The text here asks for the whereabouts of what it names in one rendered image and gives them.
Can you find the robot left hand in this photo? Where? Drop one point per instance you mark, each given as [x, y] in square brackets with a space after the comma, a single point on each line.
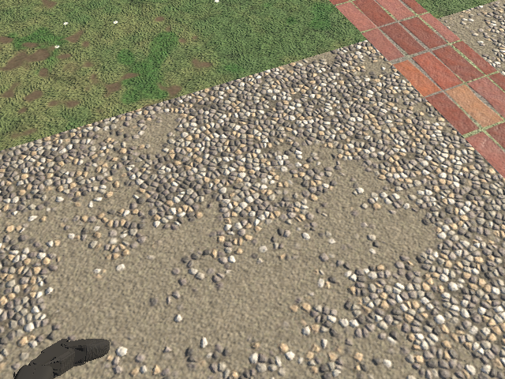
[61, 357]

